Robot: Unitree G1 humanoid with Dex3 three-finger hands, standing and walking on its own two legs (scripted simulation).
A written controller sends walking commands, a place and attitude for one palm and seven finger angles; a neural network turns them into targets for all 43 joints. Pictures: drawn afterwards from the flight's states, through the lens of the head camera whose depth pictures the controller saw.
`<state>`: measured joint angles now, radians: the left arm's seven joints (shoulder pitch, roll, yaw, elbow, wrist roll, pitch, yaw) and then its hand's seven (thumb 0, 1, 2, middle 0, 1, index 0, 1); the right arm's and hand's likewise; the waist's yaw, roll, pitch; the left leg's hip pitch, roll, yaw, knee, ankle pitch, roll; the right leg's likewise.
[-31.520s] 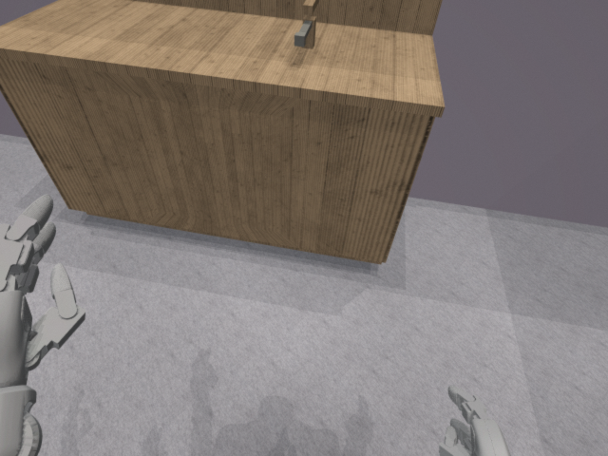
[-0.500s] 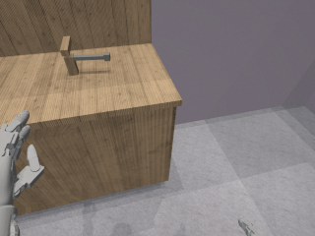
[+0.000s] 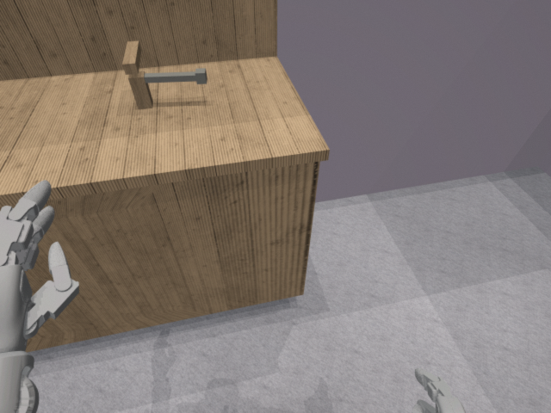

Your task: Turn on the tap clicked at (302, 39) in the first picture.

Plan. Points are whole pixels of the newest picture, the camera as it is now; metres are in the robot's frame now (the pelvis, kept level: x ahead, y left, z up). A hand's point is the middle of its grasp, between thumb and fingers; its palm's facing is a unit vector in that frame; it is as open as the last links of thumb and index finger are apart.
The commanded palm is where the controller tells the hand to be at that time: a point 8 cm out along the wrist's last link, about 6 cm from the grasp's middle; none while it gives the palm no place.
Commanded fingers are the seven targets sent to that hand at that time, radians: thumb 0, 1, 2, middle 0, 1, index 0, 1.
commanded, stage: stand and check the lever's angle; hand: left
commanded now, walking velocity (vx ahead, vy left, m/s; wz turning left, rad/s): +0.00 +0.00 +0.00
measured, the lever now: (201, 76) +0.84 +0.24 +0.10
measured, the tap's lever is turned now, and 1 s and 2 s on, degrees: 82 82 82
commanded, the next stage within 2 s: stand and wait in 0.26 s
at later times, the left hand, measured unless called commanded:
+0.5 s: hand (77, 261) +0.24 +0.24 +0.16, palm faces +0.37 -0.84 -0.40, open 7.4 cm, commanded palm +0.18 +0.28 +0.19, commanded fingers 0.00 0.90 0.90 -0.20 -0.30 -0.20 -0.30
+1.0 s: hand (45, 261) +0.23 +0.27 +0.17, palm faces +0.41 -0.83 -0.36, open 7.4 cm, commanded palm +0.18 +0.30 +0.19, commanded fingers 0.00 0.90 0.90 -0.20 -0.30 -0.20 -0.30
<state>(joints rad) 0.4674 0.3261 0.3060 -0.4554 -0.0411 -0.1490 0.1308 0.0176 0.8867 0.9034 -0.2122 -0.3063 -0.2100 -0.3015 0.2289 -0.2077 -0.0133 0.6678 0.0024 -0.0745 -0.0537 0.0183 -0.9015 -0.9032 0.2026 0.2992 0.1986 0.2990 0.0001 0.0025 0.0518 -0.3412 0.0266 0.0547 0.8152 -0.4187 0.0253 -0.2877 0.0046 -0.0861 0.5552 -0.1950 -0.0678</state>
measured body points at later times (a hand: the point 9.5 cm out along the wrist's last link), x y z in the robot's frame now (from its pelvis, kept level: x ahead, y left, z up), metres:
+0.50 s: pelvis +0.02 +0.00 +0.01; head +0.05 +0.01 +0.46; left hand +0.21 +0.28 +0.19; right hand +0.20 -0.23 -0.08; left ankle +0.05 +0.13 -0.73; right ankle +0.02 -0.11 -0.73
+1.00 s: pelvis +0.02 +0.02 +0.01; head +0.02 +0.03 +0.46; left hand +0.20 +0.31 +0.19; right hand +0.20 -0.20 -0.07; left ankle +0.05 +0.13 -0.73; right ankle +0.02 -0.11 -0.73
